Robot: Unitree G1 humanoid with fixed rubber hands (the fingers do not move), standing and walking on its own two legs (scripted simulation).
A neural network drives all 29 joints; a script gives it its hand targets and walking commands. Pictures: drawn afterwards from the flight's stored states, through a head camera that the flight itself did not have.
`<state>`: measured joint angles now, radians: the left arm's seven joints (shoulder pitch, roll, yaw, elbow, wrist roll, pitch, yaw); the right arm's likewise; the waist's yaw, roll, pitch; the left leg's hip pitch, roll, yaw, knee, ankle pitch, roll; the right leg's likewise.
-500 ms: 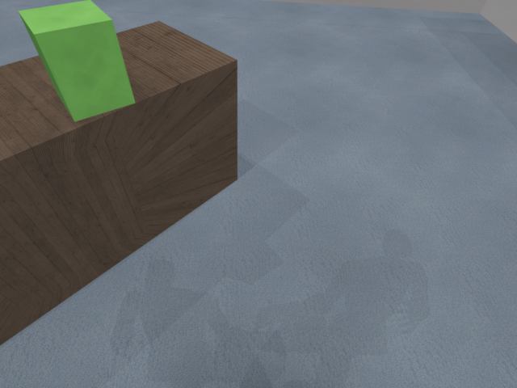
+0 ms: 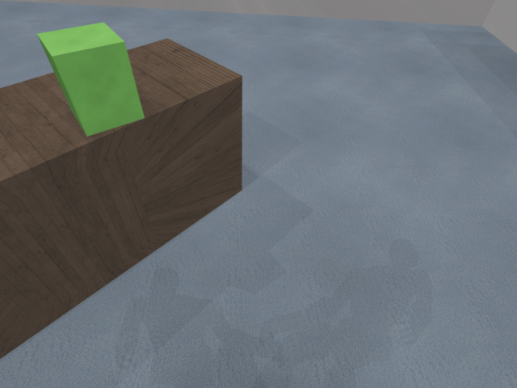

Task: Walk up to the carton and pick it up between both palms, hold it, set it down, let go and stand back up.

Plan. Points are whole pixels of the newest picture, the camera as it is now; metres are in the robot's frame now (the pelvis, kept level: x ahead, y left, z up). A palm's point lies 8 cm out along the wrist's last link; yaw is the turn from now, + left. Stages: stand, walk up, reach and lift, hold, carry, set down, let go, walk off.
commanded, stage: stand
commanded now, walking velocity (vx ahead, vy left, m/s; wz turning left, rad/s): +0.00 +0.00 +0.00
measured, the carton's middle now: (95, 79) +0.95 +0.51 +0.01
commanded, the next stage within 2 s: walk up in 0.58 s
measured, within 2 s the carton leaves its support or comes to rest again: neither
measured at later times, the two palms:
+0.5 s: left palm out of the picture +0.09 +0.28 -0.11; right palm out of the picture +0.08 -0.28 -0.11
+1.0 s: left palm out of the picture +0.05 +0.35 -0.11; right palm out of the picture +0.14 -0.27 -0.10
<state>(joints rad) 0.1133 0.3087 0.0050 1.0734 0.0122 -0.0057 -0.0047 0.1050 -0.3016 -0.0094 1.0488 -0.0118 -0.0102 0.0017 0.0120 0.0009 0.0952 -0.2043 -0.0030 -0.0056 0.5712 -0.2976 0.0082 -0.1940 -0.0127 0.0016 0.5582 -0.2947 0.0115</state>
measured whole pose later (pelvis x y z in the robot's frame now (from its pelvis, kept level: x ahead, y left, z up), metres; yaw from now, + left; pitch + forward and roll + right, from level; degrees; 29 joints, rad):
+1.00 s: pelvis +0.03 +0.03 +0.00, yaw +11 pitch -4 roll -3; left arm 0.19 0.36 0.10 0.93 0.05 -0.07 -0.02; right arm 0.24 -0.39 -0.09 0.94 -0.05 0.05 0.13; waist 0.00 0.02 0.07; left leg -0.43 0.11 0.01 0.82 -0.38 -0.01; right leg -0.04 -0.06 -0.18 0.43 -0.31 0.03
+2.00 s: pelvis +0.30 +0.19 -0.02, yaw +40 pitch -4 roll +0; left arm 0.37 0.42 0.06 0.83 0.01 -0.02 -0.04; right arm 0.21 -0.40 -0.07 0.77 0.00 -0.09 0.05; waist 0.04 -0.04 0.11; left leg -0.42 0.01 0.05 0.74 -0.26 0.04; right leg -0.30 -0.12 -0.08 1.09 -0.51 -0.04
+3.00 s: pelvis +0.47 +0.25 -0.02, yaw +49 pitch -3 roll -1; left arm 0.11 0.35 -0.01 1.02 0.00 -0.04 0.00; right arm 0.07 -0.34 -0.01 1.02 0.00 -0.02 0.01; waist 0.02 0.02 0.09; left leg -0.37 0.01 0.02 0.76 -0.34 0.03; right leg -0.30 -0.09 -0.13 0.74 -0.38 0.02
